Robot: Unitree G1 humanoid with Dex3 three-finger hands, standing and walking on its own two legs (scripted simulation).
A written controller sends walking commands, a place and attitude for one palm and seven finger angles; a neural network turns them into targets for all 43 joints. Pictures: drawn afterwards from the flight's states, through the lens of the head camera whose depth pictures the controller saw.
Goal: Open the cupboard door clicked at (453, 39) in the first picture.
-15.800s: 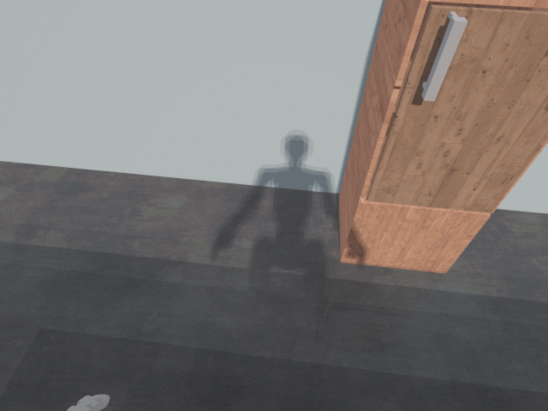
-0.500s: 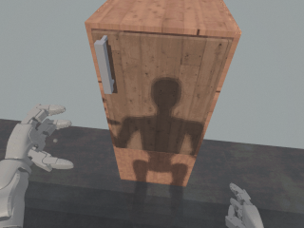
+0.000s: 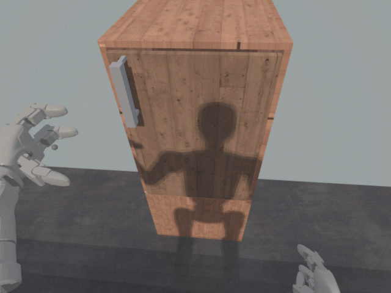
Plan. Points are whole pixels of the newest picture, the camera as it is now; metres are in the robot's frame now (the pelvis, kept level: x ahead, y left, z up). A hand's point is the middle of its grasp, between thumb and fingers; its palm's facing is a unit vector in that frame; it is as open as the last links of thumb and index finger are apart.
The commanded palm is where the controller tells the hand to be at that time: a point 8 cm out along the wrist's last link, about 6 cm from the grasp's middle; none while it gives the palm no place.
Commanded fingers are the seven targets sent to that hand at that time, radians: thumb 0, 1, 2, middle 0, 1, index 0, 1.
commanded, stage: raise the hand with hooked fingers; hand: left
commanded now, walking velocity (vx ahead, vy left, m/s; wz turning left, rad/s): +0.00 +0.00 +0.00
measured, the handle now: (127, 92) +0.53 +0.23 +0.16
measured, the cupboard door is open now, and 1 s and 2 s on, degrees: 0 0 0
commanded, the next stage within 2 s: move the hooked fingers beside the handle in 0.34 s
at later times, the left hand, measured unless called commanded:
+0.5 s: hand (56, 154) +0.29 +0.27 +0.18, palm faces +0.09 -0.99 -0.06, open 14.0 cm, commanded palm +0.26 +0.32 +0.18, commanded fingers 0.00 -0.50 0.30 -0.30 -1.20 -0.30 -1.20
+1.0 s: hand (73, 134) +0.35 +0.27 +0.18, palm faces +0.07 -1.00 -0.03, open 14.0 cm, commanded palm +0.32 +0.32 +0.18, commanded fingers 0.00 -0.50 0.30 -0.30 -1.20 -0.30 -1.20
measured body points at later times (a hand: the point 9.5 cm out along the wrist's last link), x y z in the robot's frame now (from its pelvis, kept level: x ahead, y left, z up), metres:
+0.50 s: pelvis -0.01 +0.00 +0.00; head -0.03 -0.03 +0.45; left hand +0.28 +0.33 +0.19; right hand +0.17 -0.23 -0.07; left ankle -0.03 +0.13 -0.74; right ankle +0.03 -0.11 -0.74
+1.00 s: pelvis -0.01 +0.00 +0.00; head -0.01 -0.02 +0.45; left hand +0.34 +0.33 +0.18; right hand +0.14 -0.25 -0.09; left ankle -0.03 +0.13 -0.74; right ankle +0.03 -0.11 -0.74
